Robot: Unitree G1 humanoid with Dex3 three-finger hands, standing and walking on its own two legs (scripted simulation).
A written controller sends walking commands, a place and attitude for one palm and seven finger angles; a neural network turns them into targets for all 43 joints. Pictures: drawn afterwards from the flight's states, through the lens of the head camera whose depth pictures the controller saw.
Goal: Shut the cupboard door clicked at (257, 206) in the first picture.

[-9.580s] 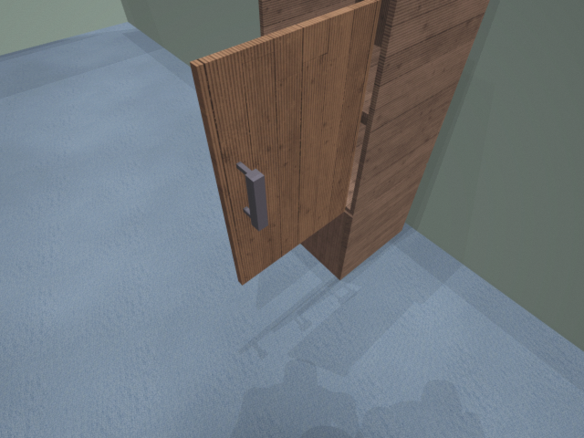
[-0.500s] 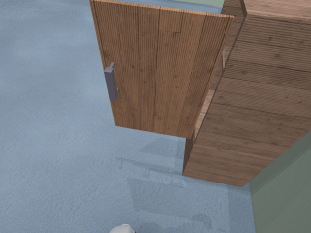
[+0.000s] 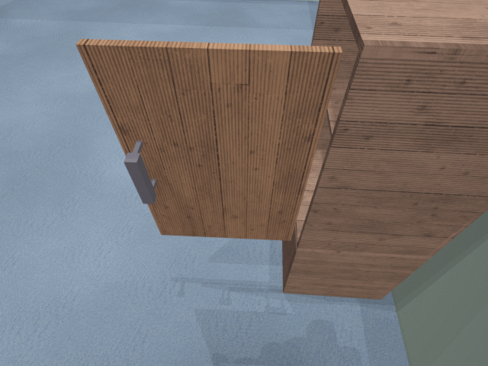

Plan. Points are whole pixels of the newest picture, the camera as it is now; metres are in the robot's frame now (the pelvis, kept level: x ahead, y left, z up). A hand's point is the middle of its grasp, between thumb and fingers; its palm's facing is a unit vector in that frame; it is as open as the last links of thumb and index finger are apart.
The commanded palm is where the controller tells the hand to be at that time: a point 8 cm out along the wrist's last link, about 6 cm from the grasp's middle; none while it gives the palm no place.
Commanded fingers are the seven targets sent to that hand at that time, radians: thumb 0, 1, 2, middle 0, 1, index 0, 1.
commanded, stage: come to a stop and stand still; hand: left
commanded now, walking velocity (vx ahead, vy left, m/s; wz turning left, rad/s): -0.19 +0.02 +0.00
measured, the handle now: (144, 172) +0.48 +0.23 -0.01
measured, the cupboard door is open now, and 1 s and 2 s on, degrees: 91 91 91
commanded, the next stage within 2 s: look again from close up in 0.80 s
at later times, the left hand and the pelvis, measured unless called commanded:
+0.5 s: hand out of the picture +0.02 +0.17 -0.17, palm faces -0.03 -0.96 -0.28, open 7.3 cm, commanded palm none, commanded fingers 0.00 0.90 0.90 -0.20 -0.30 -0.20 -0.30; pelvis -0.04 -0.02 -0.01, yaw -1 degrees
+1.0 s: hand out of the picture -0.05 +0.13 -0.16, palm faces -0.01 -0.98 -0.20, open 7.3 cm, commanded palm none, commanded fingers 0.00 0.90 0.90 -0.20 -0.30 -0.20 -0.30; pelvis -0.05 -0.04 +0.01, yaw +0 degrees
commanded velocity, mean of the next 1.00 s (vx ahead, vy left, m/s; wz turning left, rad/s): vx -0.02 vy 0.00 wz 0.00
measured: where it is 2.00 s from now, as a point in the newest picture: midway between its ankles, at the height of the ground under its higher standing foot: outside the picture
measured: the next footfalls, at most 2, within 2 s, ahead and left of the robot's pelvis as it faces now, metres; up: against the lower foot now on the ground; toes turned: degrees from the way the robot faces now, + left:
right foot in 0.34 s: -0.03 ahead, -0.15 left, +0.00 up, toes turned -1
